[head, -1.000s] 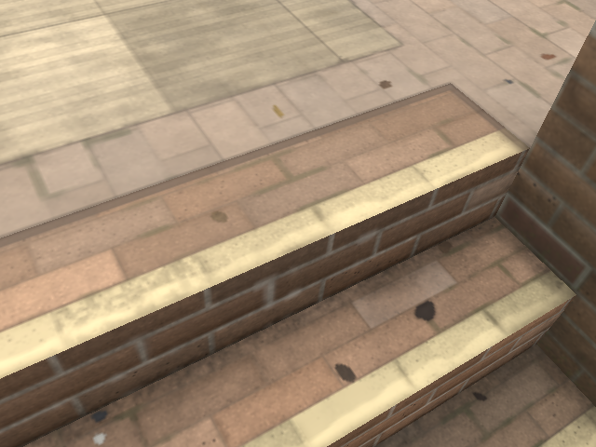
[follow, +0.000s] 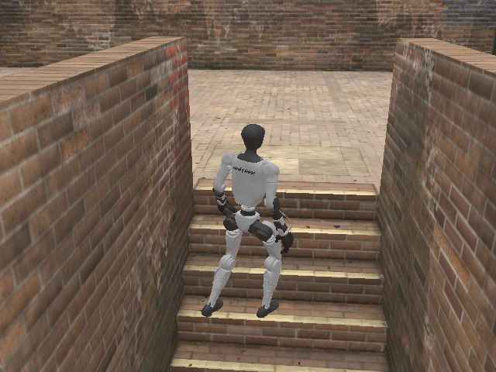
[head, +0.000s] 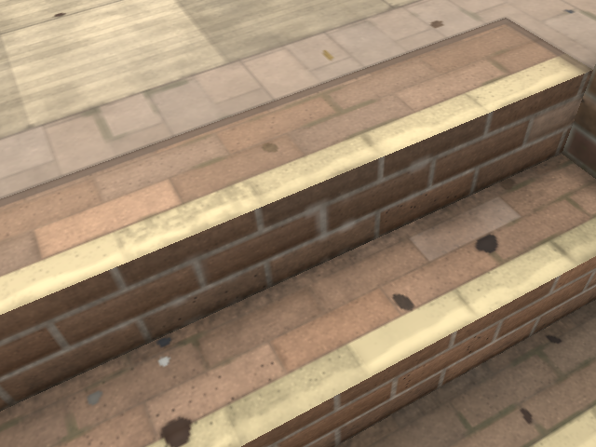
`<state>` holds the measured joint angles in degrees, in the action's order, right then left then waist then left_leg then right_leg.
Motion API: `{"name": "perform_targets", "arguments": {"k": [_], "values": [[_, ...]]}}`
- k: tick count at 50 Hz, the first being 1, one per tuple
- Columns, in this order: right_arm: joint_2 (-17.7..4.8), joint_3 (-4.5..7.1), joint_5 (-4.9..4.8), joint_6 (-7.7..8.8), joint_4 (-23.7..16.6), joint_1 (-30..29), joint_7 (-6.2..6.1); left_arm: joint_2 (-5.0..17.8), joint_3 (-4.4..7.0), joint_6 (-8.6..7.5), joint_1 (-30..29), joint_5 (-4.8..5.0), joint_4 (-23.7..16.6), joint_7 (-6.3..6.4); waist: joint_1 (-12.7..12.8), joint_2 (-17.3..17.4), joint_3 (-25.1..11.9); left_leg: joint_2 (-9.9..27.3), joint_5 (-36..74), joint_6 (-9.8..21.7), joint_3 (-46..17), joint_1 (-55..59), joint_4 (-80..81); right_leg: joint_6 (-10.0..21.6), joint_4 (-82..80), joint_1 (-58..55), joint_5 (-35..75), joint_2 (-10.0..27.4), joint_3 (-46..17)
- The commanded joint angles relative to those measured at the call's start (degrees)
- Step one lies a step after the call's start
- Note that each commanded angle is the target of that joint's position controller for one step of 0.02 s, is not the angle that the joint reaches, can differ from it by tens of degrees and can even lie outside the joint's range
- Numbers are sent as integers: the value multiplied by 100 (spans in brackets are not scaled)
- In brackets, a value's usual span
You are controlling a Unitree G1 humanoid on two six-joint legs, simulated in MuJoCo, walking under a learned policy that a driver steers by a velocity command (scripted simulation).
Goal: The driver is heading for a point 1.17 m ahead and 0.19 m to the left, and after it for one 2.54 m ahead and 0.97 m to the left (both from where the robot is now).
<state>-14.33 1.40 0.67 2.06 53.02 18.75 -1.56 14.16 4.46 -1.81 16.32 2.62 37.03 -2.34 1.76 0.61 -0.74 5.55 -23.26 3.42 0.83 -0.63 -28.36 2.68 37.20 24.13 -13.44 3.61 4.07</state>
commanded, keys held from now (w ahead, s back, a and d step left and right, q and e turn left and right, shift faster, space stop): w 1.00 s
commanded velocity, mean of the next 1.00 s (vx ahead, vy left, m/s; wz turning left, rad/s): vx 0.49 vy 0.00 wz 0.00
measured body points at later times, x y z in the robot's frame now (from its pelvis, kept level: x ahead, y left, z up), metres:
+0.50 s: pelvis +0.16 -0.01 +0.05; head +0.16 -0.05 +0.50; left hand +0.11 +0.18 -0.10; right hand +0.41 -0.13 -0.02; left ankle +0.23 +0.08 -0.46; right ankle +0.06 -0.09 -0.71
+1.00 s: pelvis +0.24 -0.08 +0.17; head +0.22 -0.07 +0.62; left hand +0.40 +0.11 +0.06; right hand +0.27 -0.31 +0.03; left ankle +0.25 +0.09 -0.51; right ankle +0.31 -0.20 -0.52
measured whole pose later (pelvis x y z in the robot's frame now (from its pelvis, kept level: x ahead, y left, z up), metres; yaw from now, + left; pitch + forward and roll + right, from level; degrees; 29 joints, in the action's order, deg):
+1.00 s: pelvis +0.24 -0.08 +0.17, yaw +2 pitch +3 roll -1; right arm -8.7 0.3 0.3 1.0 50.0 21.4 -4.6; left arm 7.9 -4.0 0.5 11.5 3.7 41.0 -0.1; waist -4.3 -0.1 -6.5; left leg 1.3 -30.8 7.5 -7.7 -29.9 -54.5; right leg -3.4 49.9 33.4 -19.2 3.5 5.1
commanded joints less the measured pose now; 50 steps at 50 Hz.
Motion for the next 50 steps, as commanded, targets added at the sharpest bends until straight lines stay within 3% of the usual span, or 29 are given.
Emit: {"name": "perform_targets", "arguments": {"k": [1, 2, 4, 5, 7, 9, 11, 13, 17, 18, 20, 22, 23, 24, 25, 26, 28, 29, 30, 31, 32, 34, 37, 41, 44, 46, 48, 49, 50], "values": [[132, -145, -29, 349, -322, 465, 157, 1133, 326, -24, 2435, -136, 477, 36, 345, -2188, -1034, -898, 22, 205, -444, -3176, -5236, 796, -2754, -3122, -717, 1637, -4561], [257, -102, -146, 444, -361, 78, 255, 773, 172, -100, 1730, -336, 407, 88, 135, -1452, -639, -793, 110, 203, -1018, -4002, -7249, 804, -2518, -2478, -1394, 1814, -4009], [606, -223, -154, 444, -810, -746, 272, 282, -79, -154, 746, -356, 399, 47, -112, -432, -89, -662, 722, 245, -775, -5306, -9455, 648, -1885, -1524, -812, 1505, -2631], [741, -299, -185, 433, -1031, -761, 283, 38, -209, -215, 757, -419, 587, 23, -194, -295, -177, -590, 913, 340, -864, -5722, -9968, 585, -1779, -1486, -582, 1468, -2368], [1028, -438, -315, 385, -1271, -891, 310, -322, -405, -201, 994, -443, 1084, -38, -194, -561, -231, -796, 653, 520, -805, -6827, -11857, 630, -1744, -1516, -747, 1573, -2258], [1019, -505, -349, 307, -1354, -959, 238, -294, -458, -168, 1208, -351, 1443, 26, -163, -531, -35, -742, 654, 525, -875, -7901, -12354, 443, -1914, -1704, -1464, 1648, -2172], [1002, -586, -186, 220, -1533, -1423, 171, -277, -563, -197, 817, -548, 1589, 59, -314, -353, 362, -727, 1492, 391, -1001, -8442, -12091, -15, -2116, -985, -1072, 1691, -1605], [934, -612, -115, 100, -1732, -1885, 43, -252, -653, -209, 234, -626, 1601, 0, -372, -730, 594, -808, 2301, 221, -479, -7805, -10796, -201, -2522, 360, -631, 1213, -546], [1233, -801, -305, 15, -1788, -2450, -178, -169, -696, -132, 1266, -353, 2400, 222, 11, -1179, 703, -579, 1600, 175, 288, -8251, -10396, 381, -3433, -775, 611, 1185, -573], [1340, -864, -281, 50, -1740, -2334, -98, -189, -707, -77, 1418, -416, 2607, 262, -19, -866, 596, -458, 1557, 241, 122, -8617, -10153, 285, -3224, -1552, 908, 1182, -549], [1344, -875, -278, 176, -1731, -2372, 200, -220, -734, -10, 1208, -477, 2783, 299, -78, -473, 351, -494, 1626, 486, 440, -8127, -9413, 196, -3148, -2053, 3147, 1197, 49], [1150, -867, -156, 316, -1826, -2355, 416, -66, -742, 87, 583, -257, 2601, 385, -593, -529, -175, -523, 819, 681, 1152, -5855, -7440, 320, -3137, -1549, 6939, 1064, 832], [855, -811, -47, 344, -1902, -2338, 426, 185, -703, 69, 549, -135, 2522, 444, -748, -891, -744, -779, 157, 598, 1444, -4434, -6322, 681, -2878, -1386, 9807, 1124, 765], [546, -671, 41, 225, -1623, -1623, 345, 755, -567, 13, 750, -174, 2480, 507, -992, -1371, -1360, -1149, -1235, 348, 1555, -3563, -5909, 1073, -2297, -2072, 12095, 1452, 487], [213, -533, -44, 150, -1501, -1222, 342, 1038, -455, -11, 638, -141, 2391, 474, -1221, -1776, -1537, -1338, -1548, 256, 1251, -3263, -4642, 1320, -1533, -2895, 13103, 1559, 354], [192, -458, -45, 162, -1239, -1550, 364, 406, -473, 11, 1703, -7, 2502, 435, -401, -902, -1833, -1216, -1160, 618, 404, -2102, -4408, 1053, -627, -1801, 12847, 1185, 266], [-103, -247, 170, -184, -672, -18, 208, 644, -404, -225, 1231, -68, 2216, 168, -940, -97, -2464, -1088, -1534, 469, -814, -972, -2947, 1436, -370, -1226, 8609, 1142, -213], [-244, -74, 275, -355, -258, 12, 170, 117, -509, -197, 461, -250, 1833, 41, -877, 1030, -2135, -755, -922, 721, -1530, -1006, -2216, 1275, 792, -261, 4020, 391, 73], [5, -165, 603, -376, -230, -79, 130, -49, -537, -281, -866, -261, 1512, -133, -1103, 1079, -1639, -245, -1359, 1215, -3094, -1995, -1266, 1030, 4414, 203, 1451, -335, -687], [364, -375, 624, -254, -236, -234, 271, -536, -593, -418, -2083, -145, 756, -205, -1047, 432, -911, -420, -361, 1143, -2405, -2706, -1411, 921, 6578, 1090, 454, -791, -1639], [625, -413, 510, -134, -247, -466, 336, -895, -647, -390, -1778, -26, 408, -235, -524, 321, -558, -70, -1532, 1350, -2813, -3245, -1001, 858, 7309, 2016, -59, -959, -1999], [899, -406, 130, 57, -7, -467, 304, -824, -731, -339, -806, -205, 269, -205, 70, -78, 100, 78, -2659, 1130, -3128, -3499, -764, 650, 7312, 2853, -58, -807, -1917], [618, -301, 160, 120, 96, -739, 197, -507, -732, -185, 15, -206, 333, -165, 561, 68, 256, 115, -2902, 1094, -3008, -3870, -226, 182, 7503, 3167, 350, -574, -1191], [85, -151, 249, 153, -195, -744, 30, -215, -690, -91, -326, -115, 125, 8, 406, 270, -15, 139, -2568, 1184, -2497, -4388, -326, -201, 6268, 2612, 1031, -68, -471], [105, -139, 116, 230, -474, -292, -143, -372, -747, -32, -985, -196, -256, 201, -143, 708, -189, 460, -2568, 1434, -2987, -3569, -430, -502, 5424, 3167, 1319, 178, -691], [-320, 15, -40, 112, -614, -53, -214, -348, -784, 8, -1091, -101, -307, 246, -336, 1005, -363, 224, -2392, 1430, -2443, -3524, -148, -689, 3258, 1922, -96, 13, -20], [-318, 108, -247, -109, -634, 267, -388, -325, -787, 127, -1345, 128, -302, 280, -579, 1176, -52, 16, -2623, 1177, -2070, -3736, -5, -705, 533, 529, -1904, -137, 232], [-414, 135, -89, -150, -540, 305, -446, -217, -625, 263, -875, 264, 66, 255, -358, 963, 34, 18, -3253, 1218, -1983, -4081, 158, -719, 45, -582, -1068, -598, 1239], [-274, 96, 56, -183, -683, -3, -411, -3, -476, 341, -56, 325, 582, 298, -133, 997, 154, -98, -3089, 1119, -1910, -4211, -696, -563, -656, -1294, -386, -354, 717]]}}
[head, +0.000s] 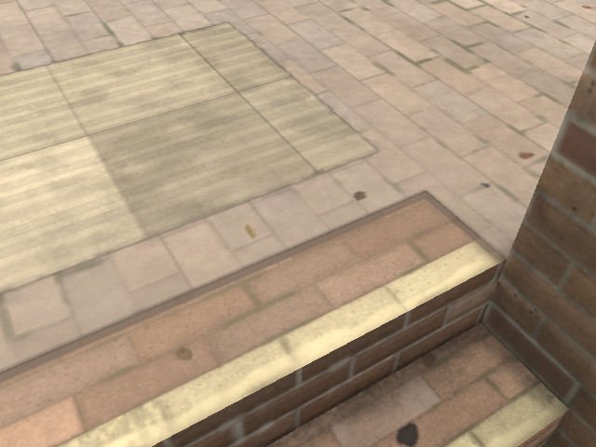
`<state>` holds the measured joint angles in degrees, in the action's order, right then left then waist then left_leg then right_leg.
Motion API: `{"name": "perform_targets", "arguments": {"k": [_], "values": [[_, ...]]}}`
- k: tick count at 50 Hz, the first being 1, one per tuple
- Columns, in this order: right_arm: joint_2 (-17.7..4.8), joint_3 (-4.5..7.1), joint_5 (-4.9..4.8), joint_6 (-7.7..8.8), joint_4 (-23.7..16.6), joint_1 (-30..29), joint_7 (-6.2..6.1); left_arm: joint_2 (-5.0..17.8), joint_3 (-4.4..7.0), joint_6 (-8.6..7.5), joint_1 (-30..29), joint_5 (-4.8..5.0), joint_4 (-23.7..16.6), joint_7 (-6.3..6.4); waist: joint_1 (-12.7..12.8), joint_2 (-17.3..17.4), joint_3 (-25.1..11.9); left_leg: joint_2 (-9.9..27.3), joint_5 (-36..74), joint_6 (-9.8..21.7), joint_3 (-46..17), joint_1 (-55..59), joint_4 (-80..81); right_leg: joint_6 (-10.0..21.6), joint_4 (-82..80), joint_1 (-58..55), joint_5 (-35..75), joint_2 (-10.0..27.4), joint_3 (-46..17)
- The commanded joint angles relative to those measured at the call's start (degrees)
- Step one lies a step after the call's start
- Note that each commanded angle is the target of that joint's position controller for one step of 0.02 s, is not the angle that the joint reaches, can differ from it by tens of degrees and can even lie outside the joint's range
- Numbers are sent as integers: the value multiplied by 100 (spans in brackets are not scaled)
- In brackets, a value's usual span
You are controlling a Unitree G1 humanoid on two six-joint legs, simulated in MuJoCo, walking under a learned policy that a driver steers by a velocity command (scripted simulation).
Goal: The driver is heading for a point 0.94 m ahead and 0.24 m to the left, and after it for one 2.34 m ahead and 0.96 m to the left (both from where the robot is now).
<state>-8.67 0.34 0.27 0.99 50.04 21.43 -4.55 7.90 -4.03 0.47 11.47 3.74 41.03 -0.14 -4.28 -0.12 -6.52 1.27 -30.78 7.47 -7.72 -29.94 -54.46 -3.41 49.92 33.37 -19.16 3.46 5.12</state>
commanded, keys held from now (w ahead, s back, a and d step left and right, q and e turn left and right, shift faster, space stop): w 1.00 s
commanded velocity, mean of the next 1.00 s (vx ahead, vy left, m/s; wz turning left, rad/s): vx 0.50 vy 0.00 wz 0.00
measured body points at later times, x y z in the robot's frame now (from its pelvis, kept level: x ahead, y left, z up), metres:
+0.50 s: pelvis +0.14 -0.02 +0.07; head +0.12 -0.05 +0.52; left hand +0.00 +0.12 -0.07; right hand +0.41 -0.10 +0.02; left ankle +0.26 +0.10 -0.33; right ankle +0.07 -0.12 -0.69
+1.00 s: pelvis +0.34 +0.01 +0.24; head +0.33 +0.03 +0.69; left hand +0.51 +0.16 +0.13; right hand +0.23 -0.14 +0.10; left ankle +0.25 +0.10 -0.48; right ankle +0.45 -0.16 -0.20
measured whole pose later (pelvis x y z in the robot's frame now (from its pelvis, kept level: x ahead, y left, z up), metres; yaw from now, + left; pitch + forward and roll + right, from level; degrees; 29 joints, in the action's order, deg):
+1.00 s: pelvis +0.34 +0.01 +0.24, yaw -2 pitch +4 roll -1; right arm -1.3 -3.5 2.7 3.9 62.8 32.1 1.5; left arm 3.8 -4.3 -1.8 9.0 0.8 43.2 -0.8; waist -3.3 -1.4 -5.7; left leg 0.5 -24.8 2.6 4.6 -9.7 -30.8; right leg 4.6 112.2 76.2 3.4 0.2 -7.0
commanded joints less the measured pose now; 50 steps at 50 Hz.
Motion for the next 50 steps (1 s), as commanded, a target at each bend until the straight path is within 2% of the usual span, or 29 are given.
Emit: {"name": "perform_targets", "arguments": {"k": [1, 2, 3, 4, 5, 7, 9, 13, 14, 17, 20, 21, 23, 25, 26, 27, 29, 30, 31, 32, 33, 34, 36, 37, 38, 41, 43, 46, 50], "values": [[-363, 52, 211, -51, -486, -498, 18, 515, 405, 66, 1047, 104, 553, 8, 679, 469, 685, 137, -1390, 495, -573, -1448, 122, 145, -2264, -2690, 912, 116, -170], [465, -226, -25, 305, -701, -359, 243, 1566, 709, -155, 2126, -360, 481, -46, 1052, -1958, -219, -540, 459, -21, 479, -3502, -2413, 1238, -3458, -4366, -2600, 2024, -4680], [330, -85, -240, 506, -99, 28, 350, 1019, 579, -376, 2700, -766, 643, 55, 1309, -804, -670, -659, 1760, -190, -1070, -3816, -5494, 1312, -4351, -4580, -2399, 2519, -6677], [264, -135, -249, 635, -428, -496, 480, 756, 461, -406, 2233, -802, 839, 81, 924, -378, -112, -735, 2415, -194, -1234, -4679, -7027, 1043, -4004, -4416, -1647, 2273, -5719], [391, -247, -151, 675, -668, -946, 530, 671, 464, -384, 1804, -703, 826, 154, 766, -399, 171, -634, 2710, -222, -891, -4963, -7820, 1007, -3497, -4101, -1129, 1870, -4315], [444, -357, -46, 702, -1045, -1452, 628, -152, 257, -350, 1791, -713, 1061, 65, 690, 101, 465, -543, 3004, -51, -735, -5274, -8342, 1140, -2766, -3555, -96, 1165, -2520], [538, -435, -178, 542, -996, -1237, 714, -593, 120, -399, 1787, -708, 1332, -78, 476, -66, 617, -521, 2800, 115, -502, -5195, -8829, 1182, -2880, -2814, 66, 977, -1920], [602, -660, -189, 294, -1166, -1403, 691, -256, 51, -488, 1538, -652, 1521, -125, 95, -253, 1246, -382, 2902, -104, -197, -5679, -9028, 1024, -3485, -1202, -404, 1094, -1463], [547, -668, -153, 265, -1221, -1633, 630, -207, 22, -490, 1529, -700, 1571, -121, 144, -385, 1200, -361, 3177, -216, 42, -5474, -8890, 1076, -3665, -856, -226, 1022, -1282], [580, -753, -180, 217, -1393, -2554, 471, -155, 10, -480, 2319, -601, 1964, 34, 600, -733, 1222, -90, 3143, -436, 677, -5847, -8003, 1241, -4173, -1241, -386, 1042, -1380], [813, -856, -212, 206, -1573, -3162, 564, 116, 135, -330, 3110, -536, 2217, 314, 903, -680, 1214, 428, 2057, -571, 1031, -7173, -7756, 1556, -4751, -3137, -213, 1553, -1870], [780, -824, -142, 140, -1717, -3534, 603, -78, 110, -284, 3326, -632, 2231, 379, 997, -399, 1218, 459, 1915, -728, 1179, -6757, -7531, 1577, -4869, -3036, 332, 1614, -1841], [986, -895, -115, 86, -1917, -3838, 709, -139, 112, -170, 3232, -542, 2278, 435, 841, -437, 935, 485, 1870, -634, 1424, -5780, -6819, 1547, -4974, -2990, 1543, 1431, -1134], [907, -885, -127, 139, -1821, -3431, 770, -20, 142, -122, 2626, -368, 2121, 417, 336, -660, 412, 284, 1410, -302, 1593, -3342, -5225, 1393, -4886, -2541, 4491, 1156, -54], [708, -752, -194, 169, -1687, -3210, 800, 184, 180, -116, 2517, -357, 2147, 339, 128, -1027, -18, -93, 1020, -180, 2231, -1520, -4346, 1450, -4910, -2198, 6452, 1060, 197], [607, -663, -121, 246, -1590, -3155, 820, 356, 233, -110, 2621, -277, 2145, 285, 134, -1158, -167, -286, 696, 4, 2148, -921, -4108, 1559, -4533, -2391, 7996, 1082, 230], [-82, -331, -238, 219, -1424, -2714, 794, 941, 356, -40, 2669, -335, 2214, 302, -316, -1912, -38, -817, -706, 82, 2104, -827, -2110, 1636, -3221, -3946, 10326, 1228, 36], [-162, -269, -161, 161, -1252, -2317, 808, 1049, 413, -43, 2621, -353, 2132, 334, -405, -2198, -137, -747, -920, 208, 1583, -570, -1277, 1664, -2497, -4258, 10399, 1297, -54], [-572, -89, 28, 111, -817, -1111, 867, 759, 388, -153, 2329, -487, 1880, 366, -657, -1327, -422, -85, -56, 608, -152, 750, -817, 1736, -1132, -3081, 9812, 1154, -234], [-991, 79, 101, -33, -418, 72, 789, 177, 334, -332, 1907, -379, 1655, 144, -907, 1022, -764, 849, -1705, 1213, -2882, 2375, 1852, 1573, 382, -698, 5817, 131, -524], [-1241, 237, 336, -20, 158, 763, 582, -202, 339, -570, 800, -270, 1282, -19, -1041, 1772, -488, 1501, -1521, 1305, -5333, 2394, 4097, 1355, 3322, 735, 1944, -1113, -1968], [-762, 114, 334, 29, 285, 154, 544, -496, 347, -658, 454, -201, 894, -164, -328, 1089, 122, 1601, -1567, 971, -5178, 1480, 4025, 1282, 5251, 1537, 1630, -1219, -2827], [352, -185, 144, 101, 537, -643, 648, -419, 230, -563, 488, -233, 516, -117, 560, 426, 1207, 1334, -652, 494, -2521, -299, 2716, 1401, 6296, 2075, 1912, -892, -2242], [827, -325, 167, 171, 605, -986, 649, -217, 275, -444, 805, -295, 535, -91, 911, 325, 1234, 1055, -336, 202, -1745, -571, 2521, 1402, 6297, 2095, 1967, -767, -2231], [905, -360, 255, 243, 720, -1019, 665, -254, 232, -365, 968, -283, 487, -118, 1137, 316, 1198, 959, -58, 63, -1305, -497, 2680, 1425, 6492, 2310, 1748, -769, -2164], [480, -331, 268, 290, 1017, -464, 775, -554, 16, -295, 832, -319, 382, -157, 1200, 132, 1246, 943, 942, 51, -555, -10, 3147, 1444, 7234, 3620, 1767, -687, -1903], [342, -356, 264, 279, 948, -253, 750, -384, -7, -317, 535, -314, 209, -158, 1113, -158, 1156, 831, 1379, 55, -13, 21, 3260, 1226, 6834, 3881, 2190, -566, -1781], [46, -309, 248, 356, 911, 350, 633, -109, 42, -254, 49, -312, 83, -19, 685, 85, 910, 833, 1614, 286, 190, 211, 3665, 829, 6200, 3605, 2575, -437, -1111], [-227, -167, 231, 327, 1126, 1782, 474, -282, 1, -255, -789, -317, -113, -77, -134, 357, 881, 1349, 1794, 312, -498, 3242, 3584, 644, 6651, 6080, 1980, -142, -1163]]}}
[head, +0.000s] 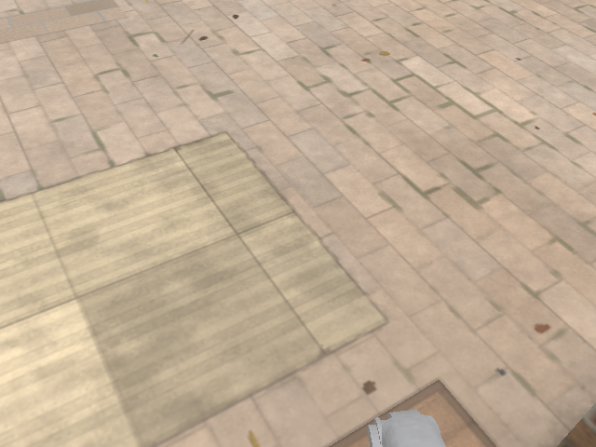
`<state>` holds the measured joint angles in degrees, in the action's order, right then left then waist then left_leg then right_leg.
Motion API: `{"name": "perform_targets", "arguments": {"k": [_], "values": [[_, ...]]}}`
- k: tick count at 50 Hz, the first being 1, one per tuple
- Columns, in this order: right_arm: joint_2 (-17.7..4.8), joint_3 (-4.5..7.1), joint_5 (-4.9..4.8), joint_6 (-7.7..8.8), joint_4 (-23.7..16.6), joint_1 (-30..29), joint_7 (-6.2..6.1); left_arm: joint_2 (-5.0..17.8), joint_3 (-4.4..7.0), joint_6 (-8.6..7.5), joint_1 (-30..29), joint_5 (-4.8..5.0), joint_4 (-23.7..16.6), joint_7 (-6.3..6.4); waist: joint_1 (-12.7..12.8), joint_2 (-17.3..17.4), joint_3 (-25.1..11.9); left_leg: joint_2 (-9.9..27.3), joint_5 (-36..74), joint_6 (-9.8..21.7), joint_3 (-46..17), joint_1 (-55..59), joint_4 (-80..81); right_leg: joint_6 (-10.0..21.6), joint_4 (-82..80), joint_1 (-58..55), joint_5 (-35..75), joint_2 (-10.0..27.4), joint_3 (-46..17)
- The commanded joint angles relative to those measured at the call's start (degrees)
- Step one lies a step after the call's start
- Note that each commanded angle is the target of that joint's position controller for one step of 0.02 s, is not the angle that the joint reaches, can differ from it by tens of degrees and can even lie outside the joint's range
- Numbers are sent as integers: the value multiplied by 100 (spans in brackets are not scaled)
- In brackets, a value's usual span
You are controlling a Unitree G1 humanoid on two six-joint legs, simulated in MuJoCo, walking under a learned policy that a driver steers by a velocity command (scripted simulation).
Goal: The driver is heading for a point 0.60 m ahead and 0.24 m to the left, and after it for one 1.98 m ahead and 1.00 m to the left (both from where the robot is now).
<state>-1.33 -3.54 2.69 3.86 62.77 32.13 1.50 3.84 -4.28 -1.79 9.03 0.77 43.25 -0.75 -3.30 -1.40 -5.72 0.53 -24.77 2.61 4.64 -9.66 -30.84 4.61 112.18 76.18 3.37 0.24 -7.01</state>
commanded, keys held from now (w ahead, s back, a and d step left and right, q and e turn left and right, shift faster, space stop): w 0.02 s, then w+q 0.98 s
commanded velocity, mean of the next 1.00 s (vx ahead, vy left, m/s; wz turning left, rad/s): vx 0.50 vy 0.00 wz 0.45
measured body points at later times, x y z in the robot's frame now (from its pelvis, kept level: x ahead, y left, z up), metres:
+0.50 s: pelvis +0.33 -0.07 +0.19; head +0.30 -0.08 +0.64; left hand +0.31 +0.19 +0.05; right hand +0.57 -0.28 +0.12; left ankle +0.32 +0.06 -0.34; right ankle +0.37 -0.18 -0.52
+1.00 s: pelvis +0.60 +0.06 +0.21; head +0.61 +0.08 +0.66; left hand +0.67 +0.36 +0.13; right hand +0.76 -0.16 +0.10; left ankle +0.60 +0.10 -0.52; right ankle +0.65 -0.13 -0.41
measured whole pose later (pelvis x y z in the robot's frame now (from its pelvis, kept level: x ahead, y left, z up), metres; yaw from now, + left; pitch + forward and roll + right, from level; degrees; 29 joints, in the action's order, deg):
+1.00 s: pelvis +0.60 +0.06 +0.21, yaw +28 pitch +2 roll -1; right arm -12.3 4.3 -1.5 4.3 44.2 21.7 1.3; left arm 13.5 2.5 -7.5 4.6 0.0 40.2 0.4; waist -2.5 -1.1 1.1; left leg -6.1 -10.5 7.8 0.9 -16.9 -25.5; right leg 0.5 73.0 32.5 -14.5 5.2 -4.1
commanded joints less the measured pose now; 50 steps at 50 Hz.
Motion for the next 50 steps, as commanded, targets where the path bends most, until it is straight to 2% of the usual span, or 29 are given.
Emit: {"name": "perform_targets", "arguments": {"k": [1, 4, 7, 9, 10, 11, 12, 13, 14, 15, 16, 17, 18, 20, 22, 24, 25, 27, 32, 35, 39, 40, 41, 42, 43, 44, 45, 46, 50], "values": [[-893, 223, -23, 5, -136, 868, -169, 33, 8, -46, -787, 11, -452, -66, -304, 651, 915, 1489, 1212, 783, -1847, 1775, 1159, -220, 365, 2289, -606, 286, -33], [-716, 229, -45, -151, -174, 873, -359, -318, -204, -132, -1775, 36, -1122, -181, -378, 1052, 1270, 1869, 1832, 915, -2349, 2477, 1352, -525, 1434, 3600, -1701, 842, 365], [-646, 261, -254, -358, -201, 1258, -547, -569, -482, -294, -3084, 80, -1986, -357, -712, 739, 1772, 1831, 1623, 883, -2359, 1899, 1944, -764, 359, 3688, -2125, 1347, 834], [-721, 295, -549, -266, -379, 562, -491, -492, -588, -371, -3443, 72, -2341, -522, -349, 716, 1713, 1465, 3437, 1006, -1293, -1858, 3791, -323, -2999, -2151, -1662, 1131, 1986], [-1059, 314, -534, -30, -187, 1059, -347, -191, -305, -478, -2506, 42, -2166, -416, 115, 1530, 504, 1569, 7541, 1069, -1221, -2007, 2983, -78, -2603, -4878, -1941, 385, 2213], [-1642, 379, -451, 78, 9, 1267, -240, 505, 100, -466, -874, 126, -1769, -287, 972, 1883, -711, 1469, 10360, 845, -1000, -852, 1519, 250, -3028, -6301, -2537, 87, 1711], [-2621, 633, -390, 162, -32, 695, -223, 1524, 550, -314, 501, 85, -1455, -121, 1950, 2497, -1361, 1441, 10821, 600, -1225, -155, 344, 450, -4364, -7061, -3278, 167, 711], [-2455, 673, -302, 320, -420, 357, -286, 2501, 929, -227, 1801, -215, -995, -21, 2190, 886, -2317, 1014, 9671, 356, -1675, -848, -1574, 912, -5441, -8676, -2977, 1385, -1806], [-1344, 490, -374, 527, -422, 393, -142, 2698, 935, -166, 2428, -371, -373, -21, 1690, -1786, -3234, -365, 2991, 403, -1729, -1766, -3884, 1528, -8716, -9284, -4073, 2480, -4816], [-1165, 593, -383, 618, -357, 95, 36, 2248, 829, -111, 2067, -374, -301, 34, 1504, -1261, -2900, -620, 2201, 282, -2407, -2007, -6753, 1412, -9563, -8310, -4480, 2716, -5707], [-918, 583, -412, 538, -1005, -907, 167, 1683, 703, -90, 1270, -92, -19, -6, 1175, -825, -1538, -449, 2231, 315, -1952, -2828, -7977, 1030, -9512, -7078, -4374, 2686, -4656], [-635, 474, -390, 389, -1498, -1751, 191, 962, 557, -158, 770, -77, 301, -61, 927, -415, -579, -203, 2185, 507, -1582, -3399, -8504, 824, -8993, -6129, -4440, 2600, -3425], [-601, 460, -375, 269, -1900, -2097, 151, 286, 400, -265, 310, -213, 557, -57, 479, 3, 93, 59, 2251, 708, -1438, -3549, -8666, 532, -8399, -5226, -4219, 2524, -2344], [-438, 366, -480, 79, -2029, -1635, 191, -39, 351, -413, 112, -314, 913, -58, -101, 165, 567, 241, 2242, 1088, -1621, -3408, -8296, -132, -8309, -4619, -2906, 2142, -510], [-218, 295, -601, -179, -1814, -1124, 17, 362, 510, -414, 42, -283, 935, -84, -336, -420, 900, 162, 1794, 965, -1320, -3667, -7183, -288, -8697, -4731, -2062, 1760, 1147], [-755, 465, -500, -358, -1847, -1379, -187, 409, 483, -375, -183, -355, 825, -17, -365, -341, 1112, 81, 2051, 699, -1013, -3598, -6652, -258, -9402, -4426, -1649, 1716, 1719], [-904, 538, -422, -397, -1952, -1513, -275, 755, 544, -353, -292, -314, 738, 35, -388, -360, 1240, 105, 2401, 530, -810, -3605, -5923, -270, -9621, -4421, -1436, 1581, 1953], [-1183, 652, -382, -340, -2154, -2028, -241, 1091, 608, -344, 45, -438, 744, 129, -224, -421, 1107, 270, 2800, 273, -563, -3574, -4894, -35, -9989, -5021, -1283, 1499, 2231], [-1262, 698, -542, -282, -2391, -3173, 74, 1789, 792, -440, 789, -255, 615, 370, 347, -309, 944, 597, 3106, 284, -76, -3584, -2497, 60, -10192, -6952, -1197, 1714, 2269], [-1394, 785, -495, -286, -2547, -3398, 137, 1835, 874, -412, 660, -157, 422, 342, 456, -217, 964, 475, 2416, 362, 287, -3067, -1527, 229, -10096, -7734, -55, 1868, 2422], [-1820, 1007, -531, -374, -2407, -2125, 148, 2160, 1041, -254, 374, 148, 383, 241, -215, -525, 497, -158, 1455, 660, 817, -1463, -643, 200, -8113, -8297, 3298, 1831, 2605], [-2157, 1203, -568, -351, -2194, -1377, 72, 2089, 1041, -190, 505, 148, 425, 205, -460, -371, 227, -428, 1356, 904, 594, -457, -182, 19, -6944, -7909, 2988, 1601, 2607], [-2693, 1378, -453, -356, -2040, -924, -52, 1699, 943, -217, 454, 0, 231, 195, -438, 457, 172, 154, 1872, 1216, -695, 499, -247, -299, -5089, -6543, 897, 1213, 2471], [-3008, 1371, -466, -298, -2181, -1158, -60, 915, 746, -372, 905, -168, -218, 202, 386, 2056, -429, 1257, 622, 2412, -3935, 2266, 676, -788, -2811, -3858, -3492, -234, 1707], [-2503, 1173, -452, -140, -2365, -1161, 14, 1174, 722, -610, 699, -26, -347, 122, 198, 1329, -1273, 1756, -1172, 2490, -5630, 2365, 1983, -623, -2147, -3374, -3461, -190, 173], [-2108, 1062, -400, 1, -2285, -1059, 50, 1429, 764, -694, -151, 222, -541, 90, 5, 696, -655, 1743, -979, 1947, -5128, 2061, 2149, -454, -2144, -2970, -2808, 41, 166], [-1947, 988, -441, 105, -2389, -1378, 91, 1409, 729, -744, -240, 112, -570, 134, 208, 75, -323, 1636, -89, 1627, -4272, 1399, 1911, -344, -2799, -3033, -2119, 399, 88], [-1628, 906, -463, 181, -2429, -1615, 56, 1397, 750, -744, -276, 12, -527, 161, 260, 62, -178, 1322, 668, 1521, -3582, 982, 1777, -261, -3314, -3162, -1812, 622, 33], [-1755, 906, -428, 244, -2418, -1265, -101, 1413, 837, -587, -330, -163, -654, 111, 391, -86, 111, 865, 2046, 1506, -2745, 616, 1823, -483, -4317, -3221, -1606, 694, 129]]}}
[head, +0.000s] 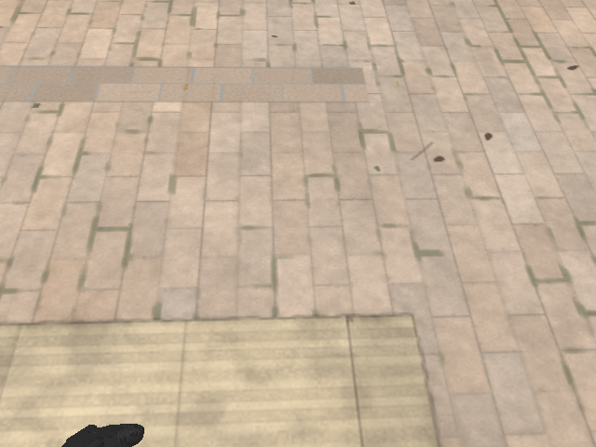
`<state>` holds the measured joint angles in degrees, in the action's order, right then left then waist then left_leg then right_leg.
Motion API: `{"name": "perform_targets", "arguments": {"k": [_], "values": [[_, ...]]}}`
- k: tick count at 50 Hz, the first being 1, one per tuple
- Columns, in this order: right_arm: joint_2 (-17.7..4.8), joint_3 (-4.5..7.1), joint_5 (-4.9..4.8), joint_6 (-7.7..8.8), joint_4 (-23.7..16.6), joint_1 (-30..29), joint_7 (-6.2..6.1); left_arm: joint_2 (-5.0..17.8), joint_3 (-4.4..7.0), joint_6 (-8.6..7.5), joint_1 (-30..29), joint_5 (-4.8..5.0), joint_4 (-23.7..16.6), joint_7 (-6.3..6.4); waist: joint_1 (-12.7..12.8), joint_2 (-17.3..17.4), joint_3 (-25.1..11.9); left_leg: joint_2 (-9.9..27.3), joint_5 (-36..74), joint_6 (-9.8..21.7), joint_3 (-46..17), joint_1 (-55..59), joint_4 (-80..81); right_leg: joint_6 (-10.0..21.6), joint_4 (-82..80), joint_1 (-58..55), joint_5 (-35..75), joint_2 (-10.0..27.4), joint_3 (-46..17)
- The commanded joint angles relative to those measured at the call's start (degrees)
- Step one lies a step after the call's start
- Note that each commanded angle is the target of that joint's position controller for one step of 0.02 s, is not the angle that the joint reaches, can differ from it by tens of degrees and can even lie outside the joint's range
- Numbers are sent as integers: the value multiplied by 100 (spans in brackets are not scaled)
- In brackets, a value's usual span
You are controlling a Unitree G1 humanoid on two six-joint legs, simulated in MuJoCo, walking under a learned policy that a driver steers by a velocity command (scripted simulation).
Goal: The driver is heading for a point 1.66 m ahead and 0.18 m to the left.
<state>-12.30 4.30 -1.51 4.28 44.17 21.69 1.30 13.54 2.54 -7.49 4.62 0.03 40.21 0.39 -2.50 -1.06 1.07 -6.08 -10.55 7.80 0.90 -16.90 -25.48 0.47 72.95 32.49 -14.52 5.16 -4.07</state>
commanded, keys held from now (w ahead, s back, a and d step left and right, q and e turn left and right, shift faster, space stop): w+q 0.44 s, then w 0.56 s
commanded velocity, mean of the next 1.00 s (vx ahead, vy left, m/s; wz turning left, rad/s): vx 0.50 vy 0.00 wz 0.39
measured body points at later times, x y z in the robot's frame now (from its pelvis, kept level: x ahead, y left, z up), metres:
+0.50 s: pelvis +0.32 -0.04 -0.01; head +0.35 -0.02 +0.44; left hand +0.38 +0.26 -0.10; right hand +0.52 -0.26 -0.11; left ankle +0.18 +0.05 -0.63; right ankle +0.41 -0.12 -0.74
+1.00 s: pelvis +0.53 +0.11 +0.00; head +0.55 +0.13 +0.45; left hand +0.53 +0.40 -0.12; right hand +0.76 -0.08 -0.09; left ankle +0.52 +0.20 -0.74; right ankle +0.56 -0.06 -0.65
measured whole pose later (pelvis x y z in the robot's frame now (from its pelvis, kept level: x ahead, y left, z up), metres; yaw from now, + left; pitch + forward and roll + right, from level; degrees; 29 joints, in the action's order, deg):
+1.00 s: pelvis +0.53 +0.11 +0.00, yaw +24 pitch +4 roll +0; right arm -13.6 3.0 0.0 3.9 39.0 14.5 1.3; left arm 16.5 3.2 -4.8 13.3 0.7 46.4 -0.8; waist -0.1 -2.2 -1.4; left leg -1.3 -11.7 3.2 2.2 -18.6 -26.4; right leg 0.9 66.9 32.0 -18.4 5.0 -0.2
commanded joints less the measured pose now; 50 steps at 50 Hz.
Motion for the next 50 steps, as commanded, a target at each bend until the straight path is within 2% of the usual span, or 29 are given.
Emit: {"name": "perform_targets", "arguments": {"k": [1, 4, 6, 8, 10, 13, 14, 16, 17, 18, 19, 20, 21, 22, 23, 24, 27, 33, 38, 40, 41, 42, 43, 44, 45, 46, 47, 48, 50], "values": [[-719, 109, 68, 153, -540, -69, -117, 344, 137, 25, -160, -104, -485, -10, 253, -172, -442, 1581, 987, 978, -2351, 1375, 1318, -191, -578, 1444, 338, 187, -77], [-745, 86, 135, 61, -534, 175, -205, 283, 122, 66, -693, -132, -598, -40, 52, 209, -109, 1336, 1114, 810, -1953, 1051, 1423, -352, -1751, 1580, 1190, 34, 58], [-722, 100, 135, 5, -490, 198, -262, 254, 170, 26, -1016, -80, -618, 1, -29, 671, -13, 1062, 1145, 550, -1675, 560, 1234, -284, -2821, 1008, 2050, -198, 176], [-919, 160, 65, 40, -517, 179, -261, 261, 182, 24, -1397, -3, -672, -49, -139, 704, 32, 942, 1129, 398, -1550, 168, 1135, -278, -3580, 388, 2409, -468, 405], [-931, 203, -24, 54, -452, 296, -230, 213, 195, 33, -1608, 60, -773, -57, -229, 846, 31, 1036, 879, 428, -1744, 260, 1052, -289, -3916, 77, 2379, -547, 329], [-811, 233, -51, -24, -431, 288, -288, 416, 246, -51, -1588, 82, -831, -162, -242, 838, 6, 1266, 1095, 396, -2171, 1126, 498, -41, -4542, 217, 2114, -506, 138], [-933, 285, -36, -66, -478, 142, -328, 460, 271, -97, -1507, 135, -842, -165, -88, 944, 2, 1389, 1221, 394, -2348, 1245, 283, -4, -4628, 183, 1672, -504, 70], [-951, 303, -18, -106, -587, -99, -310, 699, 373, -155, -718, 80, -664, -140, 312, 1016, -459, 1210, 2578, 217, -2319, 1305, -538, 214, -4842, -922, 1280, -677, 310], [-767, 227, 28, -78, -721, -267, -246, 910, 437, -181, 92, -41, -544, -129, 688, 879, -1127, 921, 2768, 48, -2100, 823, -1548, 487, -4573, -2327, 1445, -319, 144], [-428, 62, 208, -45, -885, -152, -169, 1371, 503, -123, 1216, -137, -503, -94, 992, 69, -2161, 517, 1237, -158, -1664, -188, -3365, 795, -4155, -4237, 1503, 743, -924], [-206, -12, -35, -35, -878, 1050, -153, 1456, 544, -115, 1480, -154, -247, -166, 394, -2514, -2913, -160, -2416, -520, -1431, -2305, -5181, 1807, -5005, -5910, 580, 2069, -3937], [-876, 82, -113, -78, -763, 870, -169, 902, 448, -70, 1341, -42, -385, -149, 589, -1689, -2513, 431, -1904, -587, -1509, -2832, -5916, 1544, -5272, -5510, -513, 1976, -4063], [-1150, 143, -26, -132, -942, 18, -158, 521, 342, 7, 1092, 1, -419, -75, 788, -924, -1727, 625, -1271, -655, -1186, -2945, -5960, 1280, -5324, -4605, -430, 1704, -2916], [-1084, 142, 72, -167, -1067, -439, -171, 442, 260, 56, 826, -63, -431, -79, 662, -183, -1243, 832, -870, -659, -1022, -2666, -5736, 1175, -5412, -3638, 364, 1453, -2161], [-974, 151, 158, -167, -1178, -725, -149, 472, 260, 64, 752, -112, -310, -102, 543, -25, -856, 964, -774, -630, -1000, -2477, -5438, 1187, -5523, -2883, 1013, 1221, -1732], [-786, 124, 96, -166, -1227, -694, -131, 561, 270, 30, 773, -198, -180, -97, 370, -116, -667, 1082, -802, -611, -954, -2238, -5275, 1163, -5733, -2440, 1148, 1079, -1410], [-511, 39, 49, -199, -1160, -669, -162, 572, 267, -20, 779, -78, 84, -119, 172, -282, -442, 1109, -885, -635, -859, -2197, -4477, 1247, -6068, -2088, 1566, 910, -791], [-363, -130, 74, -74, -1234, -1705, -53, 951, 327, 109, 1006, 56, 418, -72, 407, -248, -321, 1240, 480, -666, -350, -2048, -2307, 1147, -6262, -2197, 1690, 755, 50], [-480, -114, 7, -9, -1438, -2406, 68, 1175, 345, 242, 1484, 162, 629, -129, 703, -430, -159, 962, 320, -549, 11, -1625, -1058, 1010, -5987, -2695, 1429, 938, 82], [-576, -48, 45, 14, -1400, -2130, 81, 1247, 354, 305, 1396, 216, 671, -110, 433, -514, -222, 744, 243, -353, 238, -975, -518, 878, -5528, -2726, 1968, 969, 180], [-738, 55, 102, 5, -1222, -1618, 47, 1207, 330, 313, 1412, 219, 687, -99, 192, -456, -499, 533, 301, -228, 392, -101, -290, 749, -4919, -2580, 2744, 784, 388], [-1063, 215, 138, -7, -994, -696, -13, 1003, 256, 294, 1393, 162, 679, -76, -226, -293, -1014, 776, 446, 2, -7, 1224, -352, 519, -3748, -2043, 2890, 496, 715], [-1698, 353, 252, -30, -917, 193, -90, 554, 92, 211, 1468, -12, 412, -75, -411, 872, -1761, 2278, 502, 686, -2165, 3166, -254, 112, -1478, -123, 1049, -141, 1045], [-1727, 339, 145, -15, -863, 414, -81, 440, 28, 85, 1524, 10, 332, -82, -382, 1728, -2224, 2970, 45, 1303, -4184, 3752, 606, 38, -139, 1273, -1742, -602, 346], [-1343, 217, 119, 0, -848, 254, -70, 857, 156, 27, 1243, 157, 298, -119, -396, 1162, -1696, 2812, -224, 1151, -3725, 3374, 670, 92, 388, 1881, -1532, -255, 13], [-1100, 133, 105, 4, -885, -73, -61, 841, 142, 32, 911, 191, 198, -131, -260, 930, -1202, 2557, -41, 952, -2904, 2695, 686, 155, 296, 1913, -1020, -16, 126], [-920, 76, 120, 11, -894, -429, -30, 763, 136, 68, 793, 98, 198, -115, -60, 571, -849, 2308, 326, 822, -2373, 1911, 855, 130, -50, 1628, -595, 166, 136], [-745, 26, 142, 37, -909, -685, -5, 761, 170, 140, 823, 32, 201, -103, 149, 601, -639, 2112, 624, 726, -2007, 1328, 1052, 91, -405, 1267, -318, 297, 76], [-702, 23, 164, 108, -844, -855, 10, 601, 158, 289, 985, 44, 239, -106, 404, 684, -500, 1941, 929, 703, -1602, 736, 1376, 3, -677, 836, 22, 302, 99]]}}
Keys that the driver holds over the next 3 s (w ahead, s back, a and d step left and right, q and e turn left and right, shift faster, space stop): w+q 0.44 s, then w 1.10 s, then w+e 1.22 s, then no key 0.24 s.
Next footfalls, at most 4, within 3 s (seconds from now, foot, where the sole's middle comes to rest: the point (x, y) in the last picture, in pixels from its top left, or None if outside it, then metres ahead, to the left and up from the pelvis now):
0.34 right None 0.45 -0.11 -0.78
0.84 left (191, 415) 0.55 0.21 -0.78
1.34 right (242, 278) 0.92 0.11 -0.78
1.84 left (128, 231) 1.08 0.43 -0.78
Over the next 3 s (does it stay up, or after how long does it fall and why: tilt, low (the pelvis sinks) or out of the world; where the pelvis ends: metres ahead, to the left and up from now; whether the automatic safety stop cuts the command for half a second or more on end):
stays up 1.55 0.28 -0.01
